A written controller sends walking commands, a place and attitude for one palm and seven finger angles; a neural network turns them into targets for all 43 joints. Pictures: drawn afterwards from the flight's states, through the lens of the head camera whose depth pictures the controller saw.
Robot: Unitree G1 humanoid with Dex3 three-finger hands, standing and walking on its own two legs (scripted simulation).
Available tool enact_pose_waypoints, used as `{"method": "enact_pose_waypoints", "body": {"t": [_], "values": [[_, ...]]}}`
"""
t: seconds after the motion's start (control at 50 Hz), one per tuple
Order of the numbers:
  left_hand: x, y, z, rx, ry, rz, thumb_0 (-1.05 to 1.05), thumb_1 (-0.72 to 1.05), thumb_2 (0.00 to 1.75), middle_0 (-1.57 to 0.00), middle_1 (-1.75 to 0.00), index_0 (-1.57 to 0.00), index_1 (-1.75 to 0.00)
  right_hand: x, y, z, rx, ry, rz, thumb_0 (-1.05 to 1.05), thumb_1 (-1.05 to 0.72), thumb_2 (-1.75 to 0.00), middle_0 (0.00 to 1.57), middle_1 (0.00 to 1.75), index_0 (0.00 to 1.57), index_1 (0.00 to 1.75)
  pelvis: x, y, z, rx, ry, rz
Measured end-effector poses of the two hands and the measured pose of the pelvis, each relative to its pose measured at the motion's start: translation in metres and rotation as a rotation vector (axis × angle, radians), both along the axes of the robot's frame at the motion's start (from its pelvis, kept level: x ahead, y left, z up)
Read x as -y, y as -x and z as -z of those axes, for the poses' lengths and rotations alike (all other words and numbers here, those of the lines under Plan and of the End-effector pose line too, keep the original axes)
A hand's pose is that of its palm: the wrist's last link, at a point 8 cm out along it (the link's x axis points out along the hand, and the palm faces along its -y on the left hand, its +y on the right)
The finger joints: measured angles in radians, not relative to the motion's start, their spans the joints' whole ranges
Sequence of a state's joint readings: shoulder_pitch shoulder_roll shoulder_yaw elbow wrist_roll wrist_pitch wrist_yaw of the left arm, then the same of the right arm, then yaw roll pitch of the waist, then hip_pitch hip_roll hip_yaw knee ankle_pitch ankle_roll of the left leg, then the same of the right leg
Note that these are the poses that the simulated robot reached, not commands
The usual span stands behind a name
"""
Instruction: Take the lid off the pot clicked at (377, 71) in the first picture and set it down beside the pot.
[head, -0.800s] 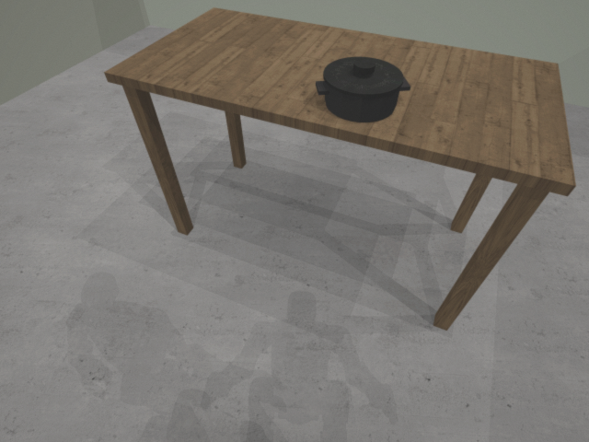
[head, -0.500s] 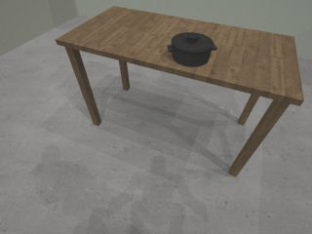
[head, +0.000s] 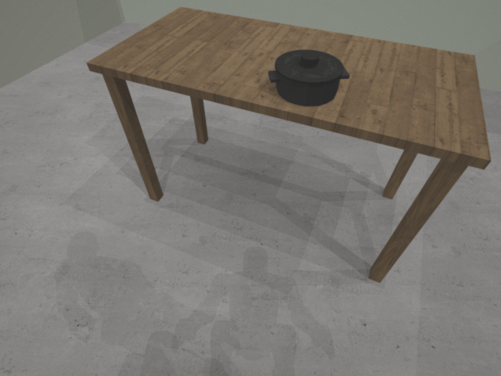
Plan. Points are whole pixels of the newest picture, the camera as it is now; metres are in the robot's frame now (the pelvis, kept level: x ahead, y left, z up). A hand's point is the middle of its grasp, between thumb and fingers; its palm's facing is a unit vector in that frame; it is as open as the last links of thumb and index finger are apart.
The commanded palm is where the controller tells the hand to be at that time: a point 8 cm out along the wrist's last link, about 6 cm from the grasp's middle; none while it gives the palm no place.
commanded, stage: turn to face it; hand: left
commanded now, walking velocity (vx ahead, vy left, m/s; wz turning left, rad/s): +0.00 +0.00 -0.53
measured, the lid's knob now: (310, 58) +0.91 -0.11 +0.08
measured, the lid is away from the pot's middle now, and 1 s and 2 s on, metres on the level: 0.00 0.00 0.00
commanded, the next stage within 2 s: take the last steps up to it in 0.60 s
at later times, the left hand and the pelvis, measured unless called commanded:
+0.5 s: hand out of the picture +0.06 +0.19 -0.18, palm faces -0.13 -0.97 -0.23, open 7.3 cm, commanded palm none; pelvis -0.02 +0.01 -0.01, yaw -10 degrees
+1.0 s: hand out of the picture +0.06 +0.15 -0.17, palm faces -0.26 -0.94 -0.20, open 7.3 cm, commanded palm none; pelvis +0.00 -0.01 +0.00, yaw -18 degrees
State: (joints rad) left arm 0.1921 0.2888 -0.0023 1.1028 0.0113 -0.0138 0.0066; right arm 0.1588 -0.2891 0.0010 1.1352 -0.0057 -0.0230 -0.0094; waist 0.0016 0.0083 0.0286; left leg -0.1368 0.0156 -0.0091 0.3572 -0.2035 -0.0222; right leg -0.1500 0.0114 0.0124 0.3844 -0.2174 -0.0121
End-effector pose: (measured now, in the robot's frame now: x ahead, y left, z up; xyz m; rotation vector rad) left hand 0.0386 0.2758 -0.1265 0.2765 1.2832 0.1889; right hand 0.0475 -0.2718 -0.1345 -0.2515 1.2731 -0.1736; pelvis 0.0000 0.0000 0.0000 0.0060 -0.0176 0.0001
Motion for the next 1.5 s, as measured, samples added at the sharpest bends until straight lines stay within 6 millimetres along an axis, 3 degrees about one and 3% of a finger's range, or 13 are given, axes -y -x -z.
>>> {"method": "enact_pose_waypoints", "body": {"t": [0.16,0.4,0.6,0.7,0.8,0.88,1.02,1.16,1.22,1.28,1.38,1.5], "values": [[0.009,-0.004,0.007,-0.023,0.009,0.028,0.00,0.91,0.90,-0.20,-0.30,-0.20,-0.30,-0.005,0.007,0.006,0.041,-0.011,0.071,0.01,-0.91,-0.90,0.21,0.30,0.20,0.30,0.002,0.004,0.006,-0.004,-0.006,0.067],[0.042,-0.018,0.019,0.006,0.059,0.095,0.00,0.91,0.90,-0.20,-0.30,-0.20,-0.30,-0.011,0.053,0.024,-0.009,-0.046,0.185,0.01,-0.91,-0.90,0.21,0.30,0.20,0.30,0.005,0.016,0.017,-0.026,-0.005,0.130],[0.028,-0.034,0.027,-0.006,0.091,0.175,0.00,0.91,0.90,-0.20,-0.30,-0.20,-0.30,-0.036,0.079,0.006,0.059,-0.009,0.275,0.01,-0.91,-0.90,0.20,0.30,0.20,0.30,-0.016,0.024,0.014,-0.029,-0.011,0.230],[0.031,-0.051,0.018,0.012,0.079,0.225,0.00,0.91,0.90,-0.20,-0.30,-0.20,-0.30,-0.046,0.100,0.006,0.027,-0.040,0.319,0.01,-0.91,-0.90,0.21,0.30,0.20,0.30,-0.012,0.026,0.009,-0.028,-0.010,0.283],[0.050,-0.062,0.016,0.038,0.060,0.290,0.00,0.91,0.90,-0.19,-0.30,-0.20,-0.30,-0.042,0.124,0.024,0.000,-0.088,0.374,0.01,-0.91,-0.90,0.21,0.30,0.21,0.30,0.003,0.025,0.017,-0.027,-0.015,0.320],[0.066,-0.055,0.013,0.046,0.068,0.283,0.00,0.91,0.90,-0.19,-0.30,-0.20,-0.30,-0.036,0.137,0.029,-0.063,-0.114,0.389,0.01,-0.91,-0.90,0.21,0.30,0.20,0.30,0.009,0.020,0.015,-0.022,0.006,0.321],[0.075,-0.028,0.011,-0.058,0.111,0.242,0.00,0.91,0.90,-0.20,-0.30,-0.20,-0.30,-0.028,0.114,0.010,-0.044,-0.104,0.404,0.01,-0.91,-0.90,0.20,0.30,0.20,0.30,0.013,-0.008,0.002,-0.021,0.000,0.321],[0.058,-0.025,0.024,-0.169,0.140,0.176,0.00,0.91,0.90,-0.20,-0.30,-0.20,-0.30,-0.032,0.045,0.002,0.016,-0.077,0.366,0.01,-0.91,-0.90,0.20,0.30,0.20,0.30,0.003,-0.053,0.005,-0.023,0.011,0.314],[0.044,-0.039,0.039,-0.210,0.143,0.160,0.00,0.91,0.90,-0.20,-0.30,-0.20,-0.30,-0.037,0.009,0.009,0.072,-0.045,0.346,0.01,-0.91,-0.90,0.20,0.30,0.20,0.30,-0.007,-0.079,0.019,-0.021,0.021,0.316],[0.035,-0.069,0.043,-0.222,0.128,0.185,0.00,0.91,0.90,-0.20,-0.30,-0.20,-0.30,-0.048,-0.009,0.011,0.091,-0.040,0.364,0.01,-0.91,-0.90,0.20,0.30,0.20,0.30,-0.011,-0.097,0.020,-0.011,0.003,0.327],[0.043,-0.152,0.029,-0.093,0.124,0.227,0.01,0.91,0.90,-0.19,-0.30,-0.20,-0.30,-0.071,-0.014,0.008,0.020,-0.089,0.407,0.01,-0.92,-0.90,0.20,0.30,0.20,0.30,-0.006,-0.128,0.008,-0.016,-0.021,0.337],[0.078,-0.249,0.010,0.060,0.131,0.285,0.00,0.92,0.90,-0.19,-0.30,-0.20,-0.30,-0.083,-0.017,0.014,-0.077,-0.169,0.455,0.01,-0.92,-0.90,0.21,0.30,0.20,0.30,0.009,-0.167,0.004,-0.016,-0.034,0.342]]}}
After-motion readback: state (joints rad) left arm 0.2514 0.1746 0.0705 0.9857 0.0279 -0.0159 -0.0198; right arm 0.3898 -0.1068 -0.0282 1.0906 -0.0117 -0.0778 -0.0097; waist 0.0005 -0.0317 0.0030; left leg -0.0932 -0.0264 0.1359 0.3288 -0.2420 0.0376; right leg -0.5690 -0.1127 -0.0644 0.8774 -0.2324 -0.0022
